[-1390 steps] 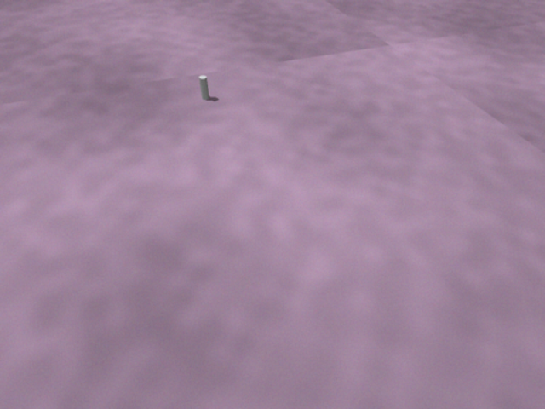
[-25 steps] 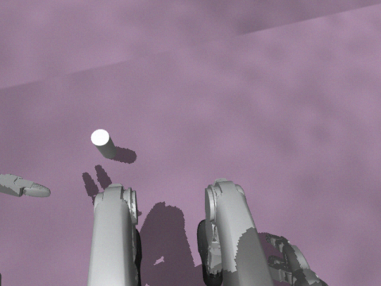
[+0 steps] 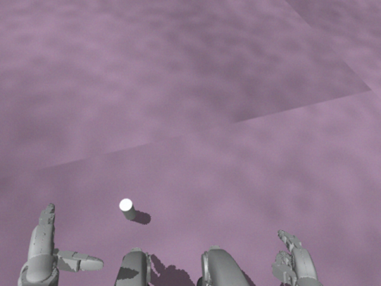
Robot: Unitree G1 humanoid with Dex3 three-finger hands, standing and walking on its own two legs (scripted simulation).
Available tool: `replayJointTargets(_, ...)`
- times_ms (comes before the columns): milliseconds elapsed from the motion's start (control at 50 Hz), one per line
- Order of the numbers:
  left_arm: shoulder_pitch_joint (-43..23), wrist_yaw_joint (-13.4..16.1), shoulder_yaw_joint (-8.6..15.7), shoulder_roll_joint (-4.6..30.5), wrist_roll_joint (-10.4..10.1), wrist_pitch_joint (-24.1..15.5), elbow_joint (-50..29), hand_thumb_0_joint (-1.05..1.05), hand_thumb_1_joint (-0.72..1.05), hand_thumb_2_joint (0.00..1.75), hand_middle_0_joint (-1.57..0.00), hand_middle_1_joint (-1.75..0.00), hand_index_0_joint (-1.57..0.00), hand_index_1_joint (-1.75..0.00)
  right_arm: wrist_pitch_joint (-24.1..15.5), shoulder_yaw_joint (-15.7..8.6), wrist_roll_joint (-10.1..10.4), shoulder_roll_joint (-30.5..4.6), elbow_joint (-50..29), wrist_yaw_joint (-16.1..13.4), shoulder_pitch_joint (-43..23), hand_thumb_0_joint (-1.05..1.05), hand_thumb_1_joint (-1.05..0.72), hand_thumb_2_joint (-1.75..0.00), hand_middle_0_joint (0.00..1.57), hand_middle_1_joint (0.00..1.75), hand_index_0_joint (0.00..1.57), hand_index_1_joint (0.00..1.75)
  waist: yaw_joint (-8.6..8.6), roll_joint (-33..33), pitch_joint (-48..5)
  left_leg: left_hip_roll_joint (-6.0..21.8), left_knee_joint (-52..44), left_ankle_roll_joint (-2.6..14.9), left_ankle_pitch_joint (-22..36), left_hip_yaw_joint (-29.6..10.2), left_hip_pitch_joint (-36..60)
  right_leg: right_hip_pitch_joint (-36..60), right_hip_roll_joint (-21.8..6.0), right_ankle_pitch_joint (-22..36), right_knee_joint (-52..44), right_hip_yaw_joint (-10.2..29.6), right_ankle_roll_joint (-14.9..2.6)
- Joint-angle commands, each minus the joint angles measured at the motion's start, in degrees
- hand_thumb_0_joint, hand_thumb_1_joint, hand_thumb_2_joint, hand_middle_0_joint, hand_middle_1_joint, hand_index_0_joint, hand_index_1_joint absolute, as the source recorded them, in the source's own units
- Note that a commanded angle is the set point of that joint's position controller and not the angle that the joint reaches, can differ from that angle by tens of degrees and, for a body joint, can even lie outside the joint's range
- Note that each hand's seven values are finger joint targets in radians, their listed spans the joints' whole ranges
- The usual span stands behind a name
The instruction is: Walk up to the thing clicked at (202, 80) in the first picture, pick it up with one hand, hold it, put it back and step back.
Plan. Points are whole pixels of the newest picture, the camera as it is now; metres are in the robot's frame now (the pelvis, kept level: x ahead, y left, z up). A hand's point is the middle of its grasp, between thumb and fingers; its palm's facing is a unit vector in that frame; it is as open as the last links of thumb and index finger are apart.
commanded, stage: home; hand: left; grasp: from the side
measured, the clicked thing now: (128, 209) +0.43 +0.19 -0.57
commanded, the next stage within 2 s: stand in 1.98 s
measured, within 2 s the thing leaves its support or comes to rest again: neither
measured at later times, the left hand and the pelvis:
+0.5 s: hand (65, 268) +0.18 +0.20 +0.02, palm faces +0.14 -0.95 -0.29, open 17.4 cm; pelvis +0.02 +0.01 +0.07, yaw +1 degrees
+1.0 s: hand (77, 267) +0.19 +0.18 +0.02, palm faces +0.13 -0.95 -0.29, open 17.4 cm; pelvis +0.02 -0.01 +0.08, yaw +1 degrees
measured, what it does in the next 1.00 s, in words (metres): rises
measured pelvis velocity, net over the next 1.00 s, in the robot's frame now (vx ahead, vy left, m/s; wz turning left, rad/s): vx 0.02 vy -0.01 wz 0.03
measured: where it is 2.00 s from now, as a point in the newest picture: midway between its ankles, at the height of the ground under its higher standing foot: outside the picture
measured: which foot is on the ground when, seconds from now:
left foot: down 0.00-1.00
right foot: down 0.00-1.00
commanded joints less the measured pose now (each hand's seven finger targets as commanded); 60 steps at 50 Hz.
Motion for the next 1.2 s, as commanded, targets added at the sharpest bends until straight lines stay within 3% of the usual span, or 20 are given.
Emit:
replayJointTargets(0,3.14,2.12,1.98,7.49,0.15,0.09,-13.56,0.0,-0.54,0.06,-0.05,-0.05,-0.05,-0.05,-3.21,-2.36,-0.17,-6.77,-7.06,-2.09,2.73,0.0,-0.9,-0.9,0.2,0.3,0.2,0.3,0.85,5.0,-16.36,-1.71,-16.42,1.7,19.44,2.25,22.43,19.7,0.5,19.46,-16.95,1.03,-1.01)
replayJointTargets(160,14.09,2.67,-3.59,2.38,-0.57,3.67,-25.21,0.0,-0.53,0.07,-0.05,-0.06,-0.05,-0.06,-5.46,-1.83,-0.54,-5.66,-10.32,-3.8,2.26,0.0,-0.9,-0.9,0.2,0.3,0.2,0.3,0.76,4.01,-8.53,-1.64,-26.29,1.45,17.35,1.84,29.69,26.54,1.23,17.28,-25.04,-1.02,-0.87)
replayJointTargets(280,19.95,1.91,-4.46,0.68,-0.36,4.49,-29.75,0.0,-0.55,0.06,-0.05,-0.05,-0.05,-0.05,-7.24,-1.68,-1.35,-5.01,-11.33,-4.31,2.07,0.0,-0.9,-0.9,0.2,0.3,0.2,0.3,0.99,0.43,-3.69,-1.59,-28.74,1.67,19.64,1.66,31.27,29.49,1.48,18.73,-28.03,-1.65,-0.56)
replayJointTargets(380,18.47,1.03,-4.28,0.49,-0.18,3.71,-30.27,0.0,-0.54,0.06,-0.05,-0.05,-0.05,-0.05,-8.49,-1.75,-1.78,-5.36,-11.77,-4.03,1.65,0.0,-0.9,-0.9,0.2,0.3,0.2,0.3,0.7,0.99,0.07,-1.94,-30.23,1.52,16.62,2.37,31.1,29.41,1.28,16.03,-29.8,-1.33,-0.35)
replayJointTargets(560,16.25,0.55,-4.14,0.55,0.24,2.57,-32.2,0.0,-0.53,0.07,-0.05,-0.06,-0.05,-0.06,-10.4,-1.66,-2.4,-5.55,-11.27,-3.67,1.07,0.0,-0.9,-0.9,0.2,0.3,0.2,0.3,1.14,5.09,-3.72,-1.89,-32.05,0.91,15.63,1.75,34.95,31.06,1.39,14.74,-29.68,-1.09,-0.83)
replayJointTargets(580,16.76,0.5,-4.87,-0.29,0.27,2.78,-30.89,0.0,-0.55,0.06,-0.05,-0.05,-0.05,-0.05,-10.47,-1.82,-2.46,-5.64,-10.39,-3.77,1.41,0.0,-0.9,-0.9,0.2,0.3,0.2,0.3,0.86,4.43,-3.83,-1.8,-32.01,0.89,15.96,1.51,35.17,30.93,1.5,14.93,-29.68,-1.18,-0.84)
replayJointTargets(620,18.12,0.55,-4.12,0.17,0.17,2.93,-29.37,0.0,-0.54,0.06,-0.05,-0.05,-0.05,-0.05,-10.73,-1.41,-2.34,-5.42,-10.68,-3.64,0.75,0.0,-0.9,-0.9,0.2,0.3,0.2,0.3,1.23,3.54,-1.64,-1.84,-32.22,0.98,16.03,1.49,34.06,31.19,1.45,15.05,-30.13,-1.46,-0.75)
replayJointTargets(800,18.6,0.09,-3.41,0.38,0.17,2.57,-27.49,0.0,-0.53,0.07,-0.05,-0.06,-0.05,-0.06,-10.76,-1.87,-2.45,-5.54,-10.05,-3.67,1.08,0.0,-0.9,-0.9,0.2,0.3,0.2,0.3,1.36,-0.49,-3.54,-2.49,-29.58,1.76,19.85,3.16,33.7,33.33,0.8,20.01,-31.41,-0.17,0.1)
replayJointTargets(1000,16.91,-0.12,-3.58,0.25,-0.07,1.87,-27.8,0.0,-0.53,0.07,-0.05,-0.06,-0.05,-0.06,-11.23,-1.75,-2.32,-5.33,-9.72,-3.46,0.11,0.0,-0.9,-0.9,0.2,0.3,0.2,0.3,1.48,1.19,-0.97,-2.67,-30.92,1.73,14.9,3.7,33.19,31.86,0.51,14.83,-33.03,0.39,-0.04)
replayJointTargets(1080,18.08,-0.41,-3.71,0.21,-0.03,2.06,-28.03,0.0,-0.55,0.06,-0.05,-0.06,-0.05,-0.06,-11.31,-1.97,-2.4,-5.58,-9.13,-3.54,1.17,0.0,-0.9,-0.9,0.2,0.3,0.2,0.3,1.16,1.23,-3.92,-2.4,-30.05,1.74,19.8,3.39,34.89,33.13,0.81,19.96,-31.55,0.02,-0.09)
replayJointTargets(1140,17.09,-0.35,-3.75,0.07,0.11,2.14,-27.59,0.0,-0.55,0.06,-0.05,-0.06,-0.05,-0.06,-11.41,-2.11,-2.51,-5.68,-8.79,-3.69,1.14,0.0,-0.9,-0.9,0.2,0.3,0.2,0.3,0.84,0.83,-3.71,-2.3,-30.32,1.75,19.1,3.25,35.09,32.97,0.84,19.06,-31.6,-0.02,-0.13)
replayJointTargets(1160,17.36,-0.34,-3.62,0.12,0.02,2.09,-26.98,0.0,-0.56,0.05,-0.05,-0.06,-0.05,-0.05,-11.43,-1.82,-2.41,-5.5,-9.01,-3.62,0.36,0.0,-0.9,-0.9,0.2,0.3,0.2,0.3,1.44,0.81,-2.03,-2.45,-30.65,1.72,18.25,3.43,34.25,32.69,0.73,18.18,-32.15,-0.07,-0.07)
replayJointTargets(1180,17.11,-0.41,-3.83,-0.1,0.1,2.11,-27.0,0.0,-0.54,0.06,-0.05,-0.06,-0.05,-0.06,-11.52,-2.07,-2.5,-5.7,-8.85,-3.71,0.78,0.0,-0.9,-0.9,0.2,0.3,0.2,0.3,0.8,0.23,-2.33,-2.27,-30.81,1.76,17.3,3.14,34.45,32.25,0.93,17.13,-31.97,-0.14,-0.1)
